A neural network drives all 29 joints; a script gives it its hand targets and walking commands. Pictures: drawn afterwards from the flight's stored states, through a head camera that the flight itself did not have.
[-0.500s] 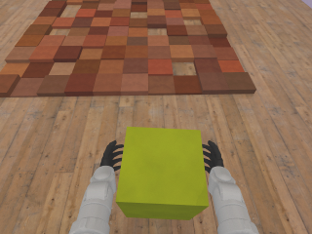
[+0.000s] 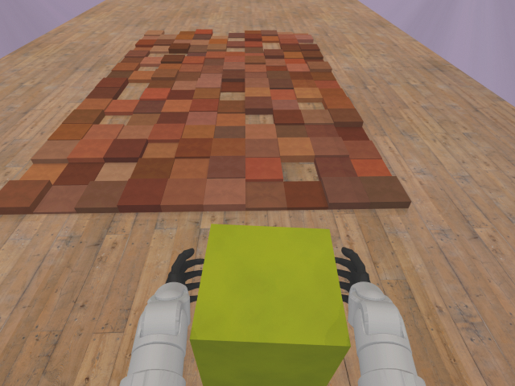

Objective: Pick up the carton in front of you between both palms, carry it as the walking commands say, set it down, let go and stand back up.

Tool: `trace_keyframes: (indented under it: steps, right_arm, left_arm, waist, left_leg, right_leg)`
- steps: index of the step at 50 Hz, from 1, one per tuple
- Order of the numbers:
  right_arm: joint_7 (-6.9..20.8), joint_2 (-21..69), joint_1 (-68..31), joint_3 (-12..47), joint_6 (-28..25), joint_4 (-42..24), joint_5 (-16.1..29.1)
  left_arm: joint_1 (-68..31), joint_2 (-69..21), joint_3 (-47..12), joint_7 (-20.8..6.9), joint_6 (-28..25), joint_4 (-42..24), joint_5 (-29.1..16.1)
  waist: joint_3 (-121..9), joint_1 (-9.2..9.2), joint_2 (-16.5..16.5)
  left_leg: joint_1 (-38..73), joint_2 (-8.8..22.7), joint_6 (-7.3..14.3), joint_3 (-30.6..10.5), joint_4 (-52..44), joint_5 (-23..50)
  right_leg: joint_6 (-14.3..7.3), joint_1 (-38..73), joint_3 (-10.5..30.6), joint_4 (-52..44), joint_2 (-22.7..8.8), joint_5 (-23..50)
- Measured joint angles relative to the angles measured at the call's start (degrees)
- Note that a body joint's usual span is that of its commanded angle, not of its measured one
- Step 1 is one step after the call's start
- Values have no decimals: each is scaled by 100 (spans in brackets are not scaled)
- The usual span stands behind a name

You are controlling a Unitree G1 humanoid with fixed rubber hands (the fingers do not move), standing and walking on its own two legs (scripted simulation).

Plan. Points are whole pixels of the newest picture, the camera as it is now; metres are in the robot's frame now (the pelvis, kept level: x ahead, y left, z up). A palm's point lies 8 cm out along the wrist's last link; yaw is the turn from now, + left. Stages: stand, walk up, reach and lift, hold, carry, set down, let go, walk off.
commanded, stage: reach and lift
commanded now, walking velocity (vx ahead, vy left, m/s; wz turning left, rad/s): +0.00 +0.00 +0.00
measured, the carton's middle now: (266, 313) +0.29 +0.00 -0.05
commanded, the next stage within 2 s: hold in 0.84 s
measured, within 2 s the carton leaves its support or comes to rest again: neither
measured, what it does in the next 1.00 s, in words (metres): stands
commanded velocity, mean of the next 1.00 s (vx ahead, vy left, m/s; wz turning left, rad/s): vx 0.00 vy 0.00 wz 0.00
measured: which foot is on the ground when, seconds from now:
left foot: down 0.00-1.00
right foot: down 0.00-1.00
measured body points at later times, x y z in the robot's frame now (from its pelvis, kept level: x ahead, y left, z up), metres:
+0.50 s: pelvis +0.01 +0.00 +0.00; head -0.02 +0.00 +0.45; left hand +0.31 +0.15 +0.02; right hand +0.31 -0.15 +0.03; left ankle +0.02 +0.13 -0.74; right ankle +0.02 -0.13 -0.74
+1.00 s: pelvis +0.01 +0.00 +0.01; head -0.03 +0.00 +0.46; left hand +0.30 +0.15 +0.05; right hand +0.31 -0.15 +0.05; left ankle +0.02 +0.13 -0.74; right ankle +0.02 -0.13 -0.74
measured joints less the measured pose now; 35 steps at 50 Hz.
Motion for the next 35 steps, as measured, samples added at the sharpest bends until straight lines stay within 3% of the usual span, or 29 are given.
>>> trace_keyframes:
  steps: [13,35]
  right_arm:
    - [14,4,-258,-62,36,-52,-51]
    - [24,-56,252,360,371,-666,77]
  left_arm:
    - [-250,20,76,-38,33,-53,39]
    - [269,43,-342,0,363,-680,-85]
  waist:
    - [174,-2,5]
    - [121,-10,8]
  left_leg:
    - [-1,16,-9,16,-47,73]
    - [493,38,33,53,-542,152]
  right_leg:
    - [6,6,-28,-61,-9,80]
    - [-2,490,-32,-541,-75,150]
